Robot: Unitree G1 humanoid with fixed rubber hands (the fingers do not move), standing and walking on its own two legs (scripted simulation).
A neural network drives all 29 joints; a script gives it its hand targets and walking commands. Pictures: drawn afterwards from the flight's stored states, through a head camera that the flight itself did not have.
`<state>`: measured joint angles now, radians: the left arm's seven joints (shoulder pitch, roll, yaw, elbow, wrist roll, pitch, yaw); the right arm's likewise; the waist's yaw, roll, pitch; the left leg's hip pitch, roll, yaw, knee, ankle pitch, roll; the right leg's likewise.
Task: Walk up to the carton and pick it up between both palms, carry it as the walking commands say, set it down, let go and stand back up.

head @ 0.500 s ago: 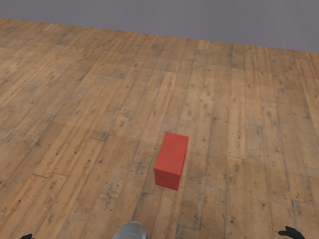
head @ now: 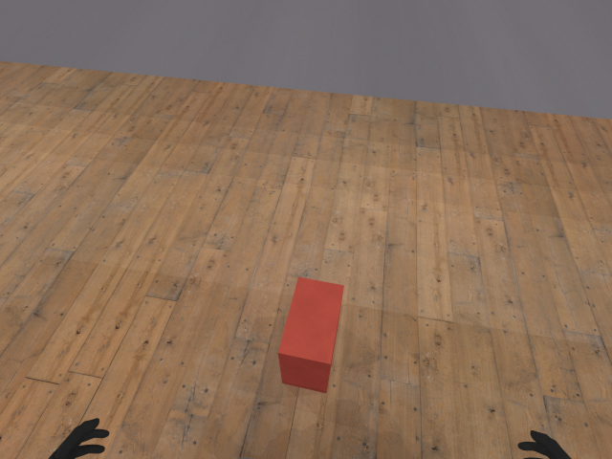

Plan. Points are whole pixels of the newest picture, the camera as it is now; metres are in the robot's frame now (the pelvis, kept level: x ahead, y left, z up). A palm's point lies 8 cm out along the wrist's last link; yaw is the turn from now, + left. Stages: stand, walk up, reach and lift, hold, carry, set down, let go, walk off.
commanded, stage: walk up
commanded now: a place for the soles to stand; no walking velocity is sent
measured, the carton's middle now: (312, 335) +0.55 +0.00 -0.63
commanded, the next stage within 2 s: reach and lift in 1.90 s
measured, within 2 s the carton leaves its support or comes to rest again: neither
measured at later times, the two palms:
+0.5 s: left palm out of the picture +0.07 +0.39 -0.06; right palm (576, 455) +0.15 -0.32 -0.06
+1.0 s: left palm (62, 355) +0.27 +0.38 -0.08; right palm out of the picture +0.13 -0.24 -0.09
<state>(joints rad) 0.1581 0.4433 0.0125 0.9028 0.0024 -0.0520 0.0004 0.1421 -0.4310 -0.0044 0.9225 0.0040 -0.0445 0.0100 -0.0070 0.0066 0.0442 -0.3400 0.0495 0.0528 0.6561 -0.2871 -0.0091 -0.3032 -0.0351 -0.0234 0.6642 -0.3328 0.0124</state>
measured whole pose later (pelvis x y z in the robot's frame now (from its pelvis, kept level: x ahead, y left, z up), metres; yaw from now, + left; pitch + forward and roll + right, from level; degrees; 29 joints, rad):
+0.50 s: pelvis +0.03 +0.03 +0.01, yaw -3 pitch -2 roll +0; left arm 0.30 0.50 0.07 0.95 0.02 -0.08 0.04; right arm 0.09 -0.50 -0.10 0.86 -0.05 0.04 0.10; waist 0.02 0.04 0.07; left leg -0.44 0.07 -0.03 0.81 -0.39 -0.01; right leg -0.20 -0.05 0.04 0.51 -0.29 0.01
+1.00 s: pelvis +0.10 +0.09 +0.00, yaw -12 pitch -2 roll +0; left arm 0.16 0.43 0.02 0.90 0.01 -0.03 0.00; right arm 0.17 -0.42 -0.03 0.92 -0.01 -0.03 0.00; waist -0.01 0.01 0.06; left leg -0.25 0.04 0.10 0.62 -0.32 0.00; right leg -0.29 0.02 0.03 0.64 -0.31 -0.01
